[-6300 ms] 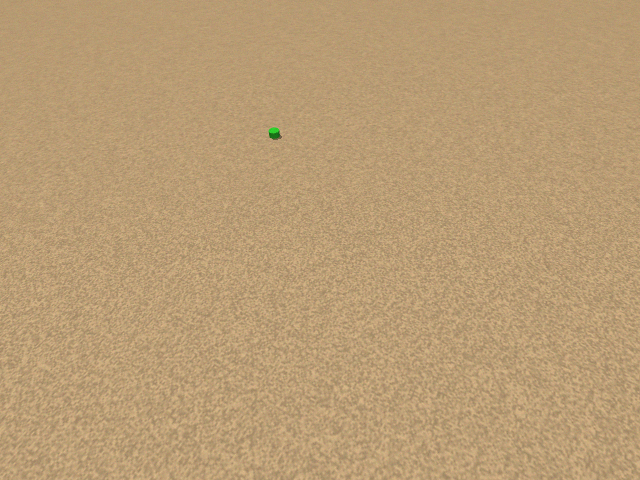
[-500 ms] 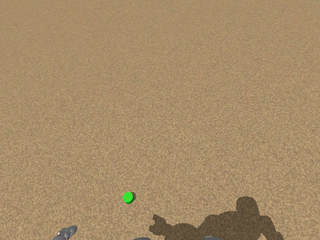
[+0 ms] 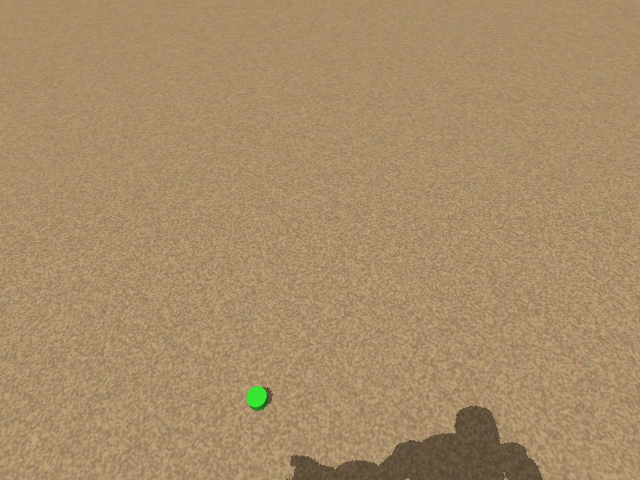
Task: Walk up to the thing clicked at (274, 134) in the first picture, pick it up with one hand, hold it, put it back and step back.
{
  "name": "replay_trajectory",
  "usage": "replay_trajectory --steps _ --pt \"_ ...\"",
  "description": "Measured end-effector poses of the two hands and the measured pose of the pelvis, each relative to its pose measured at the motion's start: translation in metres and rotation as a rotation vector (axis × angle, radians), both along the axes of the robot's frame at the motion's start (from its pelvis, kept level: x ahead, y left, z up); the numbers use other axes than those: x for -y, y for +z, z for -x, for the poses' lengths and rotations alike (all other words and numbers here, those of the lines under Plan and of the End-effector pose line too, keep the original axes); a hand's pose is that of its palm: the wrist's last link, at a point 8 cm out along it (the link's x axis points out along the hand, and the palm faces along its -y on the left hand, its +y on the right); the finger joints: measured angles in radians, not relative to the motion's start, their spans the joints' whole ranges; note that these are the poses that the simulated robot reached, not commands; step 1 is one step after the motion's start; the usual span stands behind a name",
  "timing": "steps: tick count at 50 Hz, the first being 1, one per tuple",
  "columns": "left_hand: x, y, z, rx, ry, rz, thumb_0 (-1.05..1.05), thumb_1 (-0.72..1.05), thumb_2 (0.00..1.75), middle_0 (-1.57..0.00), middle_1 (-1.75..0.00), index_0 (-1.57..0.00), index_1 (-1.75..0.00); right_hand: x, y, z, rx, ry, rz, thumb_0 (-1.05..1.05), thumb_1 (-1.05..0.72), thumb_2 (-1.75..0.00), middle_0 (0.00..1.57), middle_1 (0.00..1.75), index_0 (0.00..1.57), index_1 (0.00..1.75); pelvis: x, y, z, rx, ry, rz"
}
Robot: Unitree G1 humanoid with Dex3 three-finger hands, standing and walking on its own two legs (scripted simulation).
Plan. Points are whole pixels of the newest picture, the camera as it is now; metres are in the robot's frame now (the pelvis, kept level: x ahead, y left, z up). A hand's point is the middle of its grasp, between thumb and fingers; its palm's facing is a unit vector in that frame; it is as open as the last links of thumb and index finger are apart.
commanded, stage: walk up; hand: left
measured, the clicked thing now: (257, 398) +0.45 +0.26 -0.74
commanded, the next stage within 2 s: stand in 0.86 s
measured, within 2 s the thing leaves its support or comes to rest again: neither
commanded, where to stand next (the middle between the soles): +0.07 +0.01 m, yaw +2 degrees
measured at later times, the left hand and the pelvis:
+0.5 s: hand out of the picture +0.10 +0.26 -0.14, palm faces +0.00 -0.94 -0.35, open 7.4 cm; pelvis +0.01 +0.00 +0.02, yaw +1 degrees
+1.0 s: hand out of the picture +0.11 +0.25 -0.14, palm faces +0.01 -0.94 -0.33, open 7.4 cm; pelvis +0.02 +0.00 +0.02, yaw +1 degrees
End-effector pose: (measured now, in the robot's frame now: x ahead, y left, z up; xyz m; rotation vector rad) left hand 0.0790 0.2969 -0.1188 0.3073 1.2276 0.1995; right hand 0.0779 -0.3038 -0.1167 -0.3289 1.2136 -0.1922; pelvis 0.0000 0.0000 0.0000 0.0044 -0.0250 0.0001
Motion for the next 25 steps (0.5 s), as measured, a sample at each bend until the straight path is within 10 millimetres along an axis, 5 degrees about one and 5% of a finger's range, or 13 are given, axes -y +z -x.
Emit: replay_trajectory --steps 11,25 --pt "-0.002 0.014 -0.010 0.023 0.013 -0.010 0.01 0.91 0.90 -0.21 -0.30 -0.20 -0.30 -0.009 0.009 -0.043 0.071 0.033 -0.029 0.00 -0.90 -0.90 0.20 0.30 0.20 0.30 0.001 0.009 -0.002 0.002 0.009 0.003" --pt "-0.007 0.021 -0.016 0.011 0.015 -0.011 0.01 0.91 0.90 -0.21 -0.30 -0.20 -0.30 -0.014 0.008 -0.020 -0.012 0.002 -0.040 0.00 -0.90 -0.90 0.20 0.30 0.20 0.30 -0.003 0.016 -0.008 -0.001 0.011 0.004"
